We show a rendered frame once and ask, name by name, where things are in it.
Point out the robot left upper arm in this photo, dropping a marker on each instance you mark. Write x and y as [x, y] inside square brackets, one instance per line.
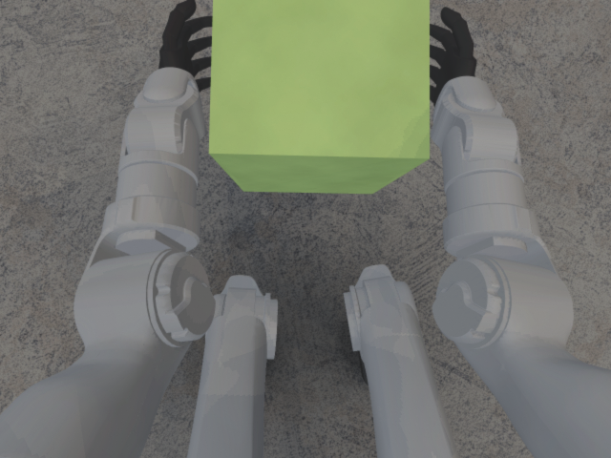
[137, 316]

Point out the robot right upper arm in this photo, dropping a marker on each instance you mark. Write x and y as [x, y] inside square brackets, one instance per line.
[511, 321]

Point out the robot left hand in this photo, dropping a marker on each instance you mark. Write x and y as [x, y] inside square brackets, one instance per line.
[177, 51]

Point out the robot right hand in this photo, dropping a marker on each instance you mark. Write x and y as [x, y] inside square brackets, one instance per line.
[457, 59]

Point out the right robot forearm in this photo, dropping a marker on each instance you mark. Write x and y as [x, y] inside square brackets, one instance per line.
[483, 178]

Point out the robot shin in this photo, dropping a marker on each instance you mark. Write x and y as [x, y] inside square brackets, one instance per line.
[381, 270]
[239, 281]

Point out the left robot forearm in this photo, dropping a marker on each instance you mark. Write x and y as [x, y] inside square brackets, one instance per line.
[158, 171]

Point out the robot right shin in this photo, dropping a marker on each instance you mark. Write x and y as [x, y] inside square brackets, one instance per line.
[381, 270]

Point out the carton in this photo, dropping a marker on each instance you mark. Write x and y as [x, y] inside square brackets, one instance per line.
[319, 96]

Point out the robot left shin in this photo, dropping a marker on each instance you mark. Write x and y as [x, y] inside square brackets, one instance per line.
[239, 281]

